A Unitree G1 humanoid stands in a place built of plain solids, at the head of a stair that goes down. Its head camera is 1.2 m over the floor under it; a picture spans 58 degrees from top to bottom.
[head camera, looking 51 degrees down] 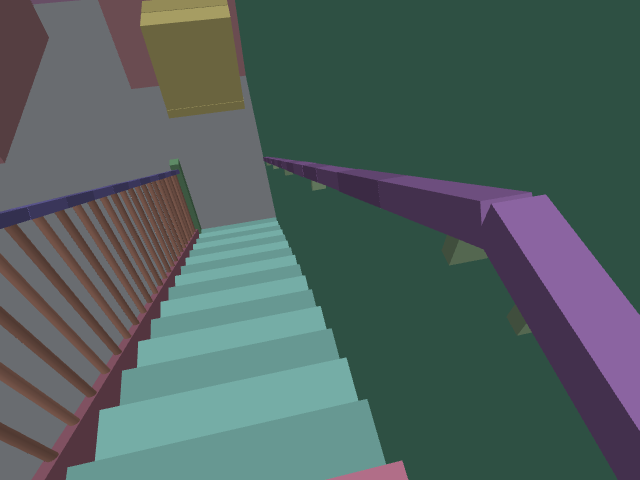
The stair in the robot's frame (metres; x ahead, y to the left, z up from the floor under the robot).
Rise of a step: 0.18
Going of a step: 0.22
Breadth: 0.90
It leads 13 degrees to the left of straight ahead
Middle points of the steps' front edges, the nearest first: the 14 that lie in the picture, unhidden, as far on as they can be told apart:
0.37 0.29 -0.18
0.59 0.34 -0.36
0.81 0.39 -0.54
1.03 0.43 -0.72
1.25 0.48 -0.90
1.46 0.53 -1.09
1.68 0.58 -1.27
1.90 0.63 -1.45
2.12 0.68 -1.63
2.34 0.73 -1.81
2.55 0.78 -1.99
2.77 0.82 -2.17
2.99 0.87 -2.35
3.21 0.92 -2.53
